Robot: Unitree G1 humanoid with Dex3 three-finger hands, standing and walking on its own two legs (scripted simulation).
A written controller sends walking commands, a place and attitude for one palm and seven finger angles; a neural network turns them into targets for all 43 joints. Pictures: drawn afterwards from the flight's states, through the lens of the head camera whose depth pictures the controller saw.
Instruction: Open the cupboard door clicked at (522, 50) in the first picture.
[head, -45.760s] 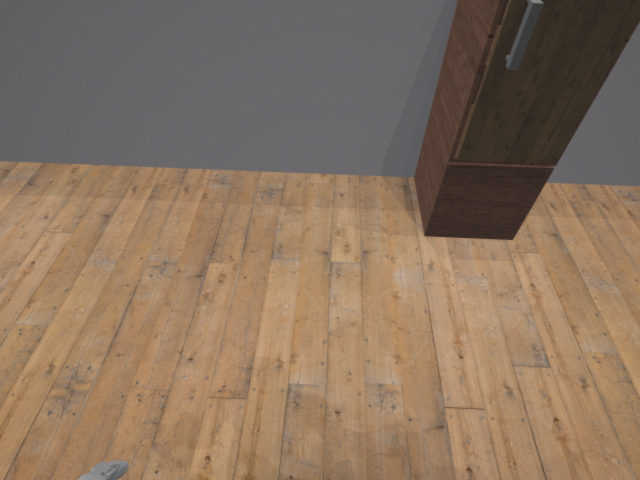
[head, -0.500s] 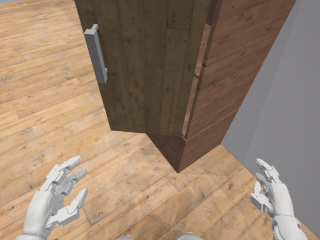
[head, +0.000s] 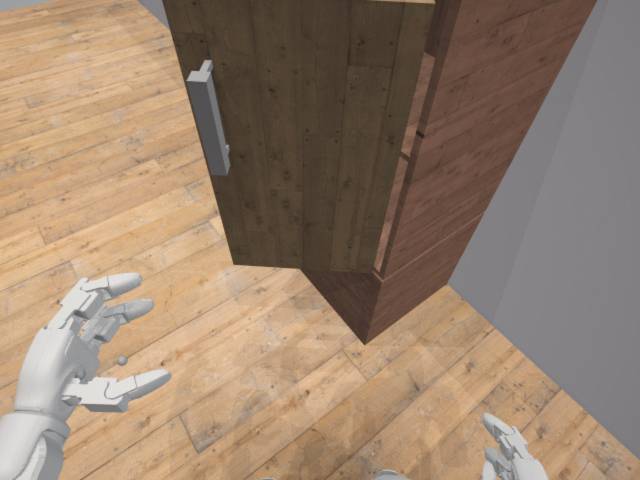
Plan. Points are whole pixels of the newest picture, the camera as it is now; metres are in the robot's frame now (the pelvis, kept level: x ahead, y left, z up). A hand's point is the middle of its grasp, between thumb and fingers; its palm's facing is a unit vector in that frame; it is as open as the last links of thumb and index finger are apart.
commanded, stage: raise the hand with hooked fingers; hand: left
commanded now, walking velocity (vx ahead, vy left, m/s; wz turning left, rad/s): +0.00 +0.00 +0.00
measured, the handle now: (214, 120) +0.58 +0.20 +0.12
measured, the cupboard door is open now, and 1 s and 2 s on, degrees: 50 50 50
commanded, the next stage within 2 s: move the hooked fingers beside the handle in 1.18 s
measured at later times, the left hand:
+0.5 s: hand (70, 291) +0.28 +0.28 +0.12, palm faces +0.05 -1.00 -0.06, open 13.9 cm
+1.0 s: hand (91, 255) +0.31 +0.26 +0.14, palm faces +0.04 -1.00 -0.04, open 14.0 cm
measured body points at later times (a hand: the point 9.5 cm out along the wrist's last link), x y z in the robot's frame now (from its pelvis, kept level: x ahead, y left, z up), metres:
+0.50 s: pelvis +0.01 +0.01 +0.02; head +0.02 +0.01 +0.47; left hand +0.27 +0.33 +0.13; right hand +0.20 -0.21 -0.04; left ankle -0.01 +0.09 -0.70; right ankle +0.04 -0.11 -0.70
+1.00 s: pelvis +0.02 -0.01 +0.03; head +0.04 -0.02 +0.48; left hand +0.30 +0.32 +0.14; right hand +0.18 -0.26 -0.05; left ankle -0.01 +0.09 -0.70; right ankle +0.04 -0.11 -0.70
